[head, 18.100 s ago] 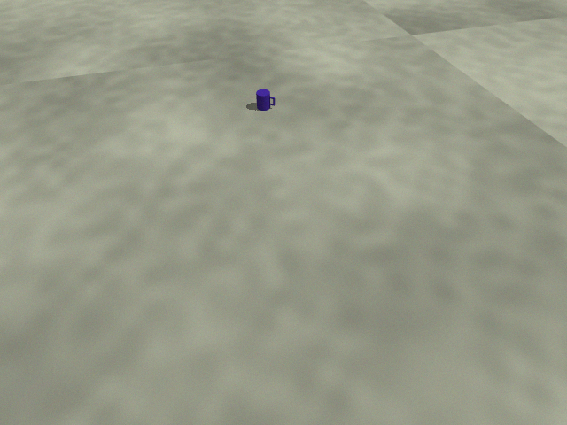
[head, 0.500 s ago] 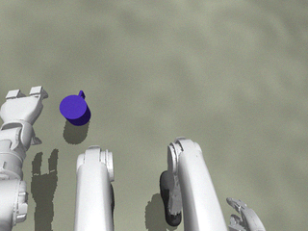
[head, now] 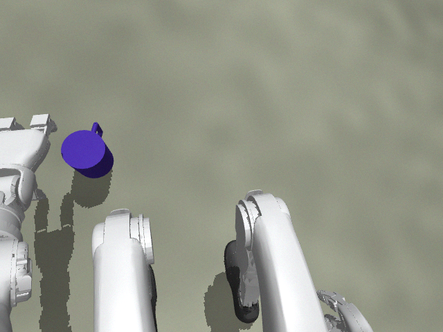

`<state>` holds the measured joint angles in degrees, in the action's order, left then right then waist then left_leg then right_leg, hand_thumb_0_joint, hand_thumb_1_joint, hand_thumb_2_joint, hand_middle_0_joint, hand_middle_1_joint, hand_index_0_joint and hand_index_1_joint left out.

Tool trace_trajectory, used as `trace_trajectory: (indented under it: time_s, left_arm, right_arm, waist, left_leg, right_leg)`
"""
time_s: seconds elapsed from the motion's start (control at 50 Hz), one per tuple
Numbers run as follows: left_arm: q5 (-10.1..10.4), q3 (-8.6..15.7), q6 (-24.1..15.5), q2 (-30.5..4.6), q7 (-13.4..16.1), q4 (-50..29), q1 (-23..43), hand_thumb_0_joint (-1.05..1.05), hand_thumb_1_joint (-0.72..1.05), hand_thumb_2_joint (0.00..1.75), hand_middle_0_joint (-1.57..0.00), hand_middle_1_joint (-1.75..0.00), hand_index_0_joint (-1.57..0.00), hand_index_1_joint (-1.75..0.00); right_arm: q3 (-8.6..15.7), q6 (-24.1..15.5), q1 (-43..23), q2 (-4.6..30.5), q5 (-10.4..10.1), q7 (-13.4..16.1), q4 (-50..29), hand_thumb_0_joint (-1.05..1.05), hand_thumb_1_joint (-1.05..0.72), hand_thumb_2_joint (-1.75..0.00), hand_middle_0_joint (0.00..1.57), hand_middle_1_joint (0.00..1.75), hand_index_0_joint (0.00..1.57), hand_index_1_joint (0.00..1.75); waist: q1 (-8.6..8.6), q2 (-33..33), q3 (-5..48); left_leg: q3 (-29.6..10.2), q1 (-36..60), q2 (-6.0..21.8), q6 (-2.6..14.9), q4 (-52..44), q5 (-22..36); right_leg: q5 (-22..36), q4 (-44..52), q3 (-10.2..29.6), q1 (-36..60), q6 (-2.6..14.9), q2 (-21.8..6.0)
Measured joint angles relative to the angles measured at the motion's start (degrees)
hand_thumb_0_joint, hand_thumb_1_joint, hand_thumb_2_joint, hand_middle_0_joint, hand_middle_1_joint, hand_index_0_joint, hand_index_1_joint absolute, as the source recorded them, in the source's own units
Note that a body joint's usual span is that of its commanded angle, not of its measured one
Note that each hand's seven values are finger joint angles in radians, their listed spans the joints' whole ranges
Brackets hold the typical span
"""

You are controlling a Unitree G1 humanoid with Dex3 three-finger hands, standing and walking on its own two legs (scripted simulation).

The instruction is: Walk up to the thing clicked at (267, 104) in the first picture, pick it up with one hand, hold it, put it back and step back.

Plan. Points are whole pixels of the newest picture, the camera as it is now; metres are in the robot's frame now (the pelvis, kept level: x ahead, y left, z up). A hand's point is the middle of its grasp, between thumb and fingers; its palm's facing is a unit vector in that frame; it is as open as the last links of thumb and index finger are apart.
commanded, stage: rise first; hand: left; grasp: from above
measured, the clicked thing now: (91, 149) +0.50 +0.24 -0.30
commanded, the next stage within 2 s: approach in 0.36 s
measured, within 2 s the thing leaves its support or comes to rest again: neither
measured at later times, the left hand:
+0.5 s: hand (42, 165) +0.43 +0.30 -0.18, palm faces -0.45 -0.06 -0.89, open 14.1 cm
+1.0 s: hand (87, 127) +0.51 +0.22 -0.18, palm faces -0.37 -0.01 -0.93, open 14.1 cm
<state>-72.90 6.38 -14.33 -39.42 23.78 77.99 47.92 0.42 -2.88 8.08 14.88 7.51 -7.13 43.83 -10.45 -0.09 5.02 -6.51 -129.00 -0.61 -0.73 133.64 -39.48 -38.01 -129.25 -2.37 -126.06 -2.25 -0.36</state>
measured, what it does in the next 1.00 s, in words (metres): stands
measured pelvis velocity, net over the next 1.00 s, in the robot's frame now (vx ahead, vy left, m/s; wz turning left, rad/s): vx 0.00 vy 0.00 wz -0.03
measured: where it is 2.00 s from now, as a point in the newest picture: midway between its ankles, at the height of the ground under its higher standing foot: (195, 306)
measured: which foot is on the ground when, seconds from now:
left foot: down 0.00-1.00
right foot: down 0.00-1.00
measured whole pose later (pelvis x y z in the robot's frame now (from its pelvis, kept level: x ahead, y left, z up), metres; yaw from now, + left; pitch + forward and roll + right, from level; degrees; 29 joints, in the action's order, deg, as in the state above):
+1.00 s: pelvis +0.00 +0.00 -0.02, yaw -2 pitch +36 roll -7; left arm -72.2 5.2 -2.6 -37.6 29.5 89.3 61.8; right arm -4.1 -3.8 10.0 16.5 8.4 -9.2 42.7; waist -18.4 2.2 2.8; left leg -7.5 -132.9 0.3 -1.0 136.9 -40.3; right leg -37.3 -131.8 -3.0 -130.8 -2.2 0.9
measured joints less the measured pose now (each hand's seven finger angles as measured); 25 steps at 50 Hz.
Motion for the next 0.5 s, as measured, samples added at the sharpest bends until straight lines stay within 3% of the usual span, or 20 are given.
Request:
trace_trajectory:
  time_s: [0.5]
  left_arm:
    - [0.4,-0.2,1.1,0.0,1.2,1.1,0.9,0.00,-0.54,1.02,-0.09,-1.02,-0.08,-1.02]
  right_arm:
    - [-0.3,-0.3,-0.6,0.5,0.4,-0.7,-0.1,0.00,-0.91,-0.91,0.20,0.29,0.20,0.30]
  waist:
    - [-0.88,-0.4,-0.8]
  left_leg:
    - [-0.2,-1.2,0.0,0.13,1.7,-1.1]
  right_leg:
    - [-0.9,-1.4,-0.1,-1.1,-0.26,0.2]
